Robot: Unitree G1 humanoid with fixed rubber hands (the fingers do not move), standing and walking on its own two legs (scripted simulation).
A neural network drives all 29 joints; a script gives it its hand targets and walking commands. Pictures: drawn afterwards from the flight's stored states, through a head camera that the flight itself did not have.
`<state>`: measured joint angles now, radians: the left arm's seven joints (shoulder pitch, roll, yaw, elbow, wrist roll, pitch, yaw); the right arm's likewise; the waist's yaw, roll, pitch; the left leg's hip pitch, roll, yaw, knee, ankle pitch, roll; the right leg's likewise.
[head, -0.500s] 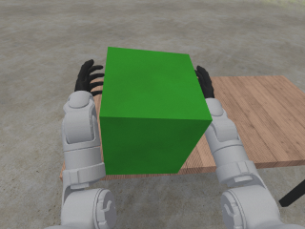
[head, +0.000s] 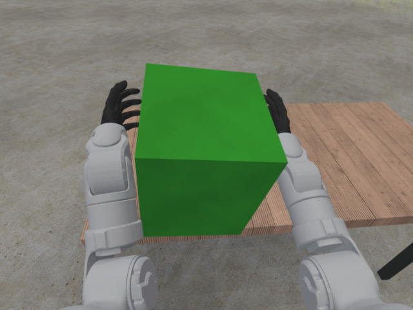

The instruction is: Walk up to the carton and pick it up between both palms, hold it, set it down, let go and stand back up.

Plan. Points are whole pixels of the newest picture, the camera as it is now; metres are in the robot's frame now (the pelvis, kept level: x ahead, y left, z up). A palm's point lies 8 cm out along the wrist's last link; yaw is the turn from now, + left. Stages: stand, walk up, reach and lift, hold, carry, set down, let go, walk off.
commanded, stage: hold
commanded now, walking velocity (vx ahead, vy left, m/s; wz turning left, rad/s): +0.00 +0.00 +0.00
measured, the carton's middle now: (197, 157) +0.35 +0.01 +0.15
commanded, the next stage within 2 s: set down in 0.52 s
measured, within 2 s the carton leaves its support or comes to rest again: neither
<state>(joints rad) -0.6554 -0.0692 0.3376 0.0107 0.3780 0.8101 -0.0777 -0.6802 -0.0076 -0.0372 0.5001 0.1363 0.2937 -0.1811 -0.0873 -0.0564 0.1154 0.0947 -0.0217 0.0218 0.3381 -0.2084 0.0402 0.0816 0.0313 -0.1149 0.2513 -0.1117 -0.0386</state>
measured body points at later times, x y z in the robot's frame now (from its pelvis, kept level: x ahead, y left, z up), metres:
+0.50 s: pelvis +0.00 +0.00 +0.00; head -0.05 +0.03 +0.45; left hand +0.37 +0.16 +0.22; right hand +0.37 -0.14 +0.20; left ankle +0.01 +0.09 -0.75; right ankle +0.04 -0.09 -0.75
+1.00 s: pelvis +0.01 -0.01 +0.00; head -0.03 +0.02 +0.45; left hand +0.39 +0.16 +0.21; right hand +0.40 -0.13 +0.18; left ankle +0.01 +0.09 -0.75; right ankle +0.04 -0.09 -0.75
